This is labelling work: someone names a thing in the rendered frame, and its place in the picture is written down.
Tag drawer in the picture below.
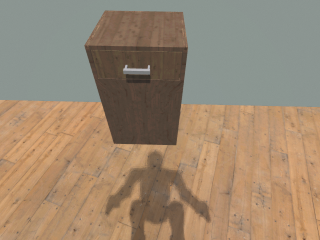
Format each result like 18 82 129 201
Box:
91 49 182 80

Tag cabinet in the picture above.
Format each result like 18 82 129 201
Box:
84 10 188 146

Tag handle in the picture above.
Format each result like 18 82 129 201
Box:
123 65 150 75

